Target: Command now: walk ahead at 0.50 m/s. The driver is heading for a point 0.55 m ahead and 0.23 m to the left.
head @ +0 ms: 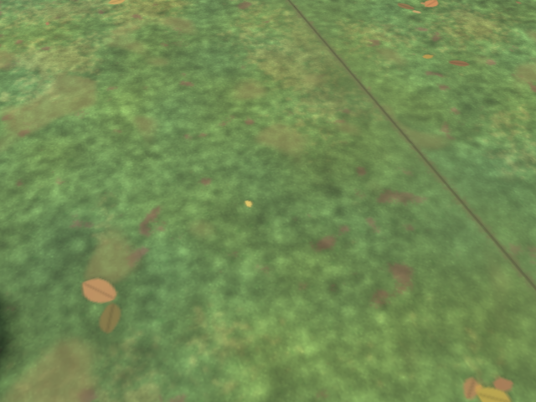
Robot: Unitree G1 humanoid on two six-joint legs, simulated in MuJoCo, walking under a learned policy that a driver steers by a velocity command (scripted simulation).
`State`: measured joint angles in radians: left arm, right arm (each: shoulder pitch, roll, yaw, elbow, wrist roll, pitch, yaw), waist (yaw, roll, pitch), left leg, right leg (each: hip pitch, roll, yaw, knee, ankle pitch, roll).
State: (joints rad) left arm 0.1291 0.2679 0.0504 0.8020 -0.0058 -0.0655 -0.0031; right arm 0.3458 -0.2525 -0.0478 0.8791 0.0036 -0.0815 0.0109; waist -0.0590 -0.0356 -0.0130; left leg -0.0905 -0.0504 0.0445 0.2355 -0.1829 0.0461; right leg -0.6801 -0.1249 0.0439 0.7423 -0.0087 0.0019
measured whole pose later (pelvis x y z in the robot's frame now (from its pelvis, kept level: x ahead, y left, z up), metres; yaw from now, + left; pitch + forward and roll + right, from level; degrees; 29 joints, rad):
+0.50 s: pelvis +0.18 -0.06 +0.00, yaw +12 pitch +1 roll -1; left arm 0.15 0.25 0.06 0.87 0.02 -0.04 0.03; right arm 0.17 -0.29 -0.09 0.77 0.01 0.04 -0.02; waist 0.01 0.03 0.05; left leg -0.59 0.08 0.01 0.89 -0.24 -0.04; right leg -0.24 -0.04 -0.20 0.35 -0.14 -0.03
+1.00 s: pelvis +0.31 +0.03 +0.00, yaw +29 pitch +2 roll -1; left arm -0.03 0.29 0.07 0.84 -0.01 -0.09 -0.03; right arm 0.39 -0.25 -0.08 0.79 0.02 -0.05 -0.03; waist -0.06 -0.04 0.02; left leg -0.06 -0.04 -0.11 0.31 -0.29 0.05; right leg -0.58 -0.03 0.05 0.57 -0.02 0.03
